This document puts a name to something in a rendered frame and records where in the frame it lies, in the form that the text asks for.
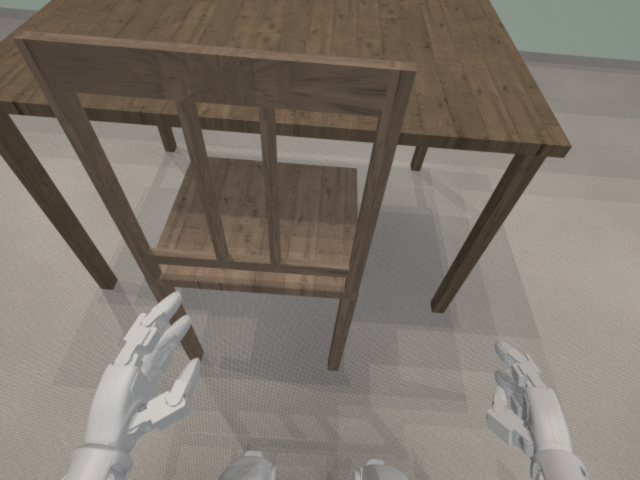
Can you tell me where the right robot forearm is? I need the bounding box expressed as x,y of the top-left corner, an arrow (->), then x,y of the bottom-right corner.
530,450 -> 589,480

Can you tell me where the left robot thigh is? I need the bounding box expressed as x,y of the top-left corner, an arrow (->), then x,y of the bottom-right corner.
218,456 -> 276,480

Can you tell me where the robot right hand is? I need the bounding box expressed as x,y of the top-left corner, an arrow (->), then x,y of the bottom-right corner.
487,340 -> 573,460

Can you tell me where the left robot forearm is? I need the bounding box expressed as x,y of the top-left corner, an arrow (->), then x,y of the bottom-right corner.
59,444 -> 134,480

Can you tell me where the table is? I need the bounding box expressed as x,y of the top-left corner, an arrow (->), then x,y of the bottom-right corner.
0,0 -> 572,313

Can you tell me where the robot left hand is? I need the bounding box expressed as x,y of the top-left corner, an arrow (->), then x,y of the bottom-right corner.
84,291 -> 201,453

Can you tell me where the chair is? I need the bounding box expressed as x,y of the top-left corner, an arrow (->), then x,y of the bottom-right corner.
13,30 -> 416,371

